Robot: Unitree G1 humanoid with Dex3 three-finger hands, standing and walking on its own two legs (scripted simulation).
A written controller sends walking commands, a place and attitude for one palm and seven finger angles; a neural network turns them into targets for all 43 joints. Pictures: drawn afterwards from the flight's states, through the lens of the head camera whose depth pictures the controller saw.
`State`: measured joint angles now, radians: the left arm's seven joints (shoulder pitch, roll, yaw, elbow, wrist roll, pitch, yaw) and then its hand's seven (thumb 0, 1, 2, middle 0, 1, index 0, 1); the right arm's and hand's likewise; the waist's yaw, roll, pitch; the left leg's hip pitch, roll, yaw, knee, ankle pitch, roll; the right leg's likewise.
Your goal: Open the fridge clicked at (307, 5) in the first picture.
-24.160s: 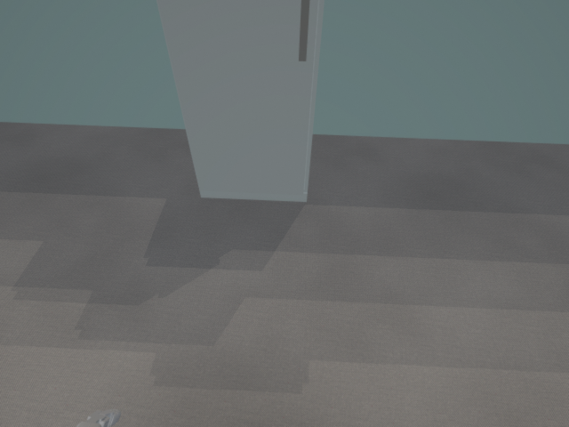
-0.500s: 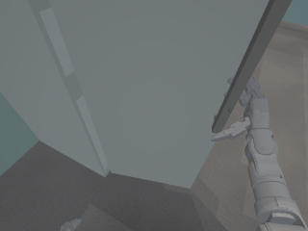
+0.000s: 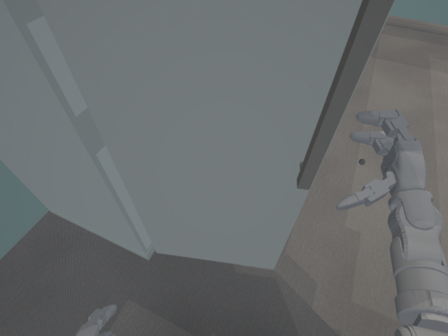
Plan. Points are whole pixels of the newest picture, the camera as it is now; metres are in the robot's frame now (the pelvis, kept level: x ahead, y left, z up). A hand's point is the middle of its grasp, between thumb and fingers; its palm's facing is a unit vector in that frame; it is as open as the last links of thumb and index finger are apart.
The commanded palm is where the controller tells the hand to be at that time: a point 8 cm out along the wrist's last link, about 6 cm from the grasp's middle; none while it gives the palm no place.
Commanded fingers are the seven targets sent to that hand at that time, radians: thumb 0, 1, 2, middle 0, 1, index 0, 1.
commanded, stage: slip the hand off the handle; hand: right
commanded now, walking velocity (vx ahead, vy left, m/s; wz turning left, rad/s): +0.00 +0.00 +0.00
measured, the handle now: (336, 87) +0.45 -0.13 +0.23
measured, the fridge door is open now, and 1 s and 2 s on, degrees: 73 73 73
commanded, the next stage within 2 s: draw the hand back to the body in 0.90 s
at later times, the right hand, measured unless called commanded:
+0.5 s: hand (365, 208) +0.30 -0.17 +0.13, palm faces +0.03 +0.98 -0.19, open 14.7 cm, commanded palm +0.26 -0.23 +0.14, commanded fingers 0.00 0.55 -0.20 0.25 1.15 0.25 1.15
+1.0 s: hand (371, 225) +0.27 -0.18 +0.13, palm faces +0.03 +0.98 -0.20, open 14.7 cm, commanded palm +0.24 -0.23 +0.14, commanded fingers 0.00 0.55 -0.20 0.25 1.15 0.25 1.15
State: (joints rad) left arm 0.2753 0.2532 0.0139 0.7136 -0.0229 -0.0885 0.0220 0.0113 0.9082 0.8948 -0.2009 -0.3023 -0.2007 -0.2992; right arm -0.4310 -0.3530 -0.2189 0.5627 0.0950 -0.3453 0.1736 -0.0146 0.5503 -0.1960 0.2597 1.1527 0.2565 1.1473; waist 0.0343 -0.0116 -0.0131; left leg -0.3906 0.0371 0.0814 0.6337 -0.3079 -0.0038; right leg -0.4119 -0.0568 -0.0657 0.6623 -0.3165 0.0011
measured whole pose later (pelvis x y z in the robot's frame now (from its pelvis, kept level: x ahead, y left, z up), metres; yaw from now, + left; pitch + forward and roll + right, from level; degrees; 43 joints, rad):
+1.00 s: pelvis -0.01 +0.02 +0.00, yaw -1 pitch -1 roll +0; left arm 0.20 0.25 -0.02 0.70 -0.02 -0.20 0.06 0.01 0.91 0.89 -0.20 -0.30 -0.20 -0.30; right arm 0.01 -0.30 -0.20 0.10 0.18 -0.29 0.21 -0.01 0.55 -0.20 0.26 1.15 0.26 1.15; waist -0.01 -0.04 0.01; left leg -0.33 0.03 0.10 0.66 -0.32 0.02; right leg -0.34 -0.06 -0.04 0.67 -0.31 0.03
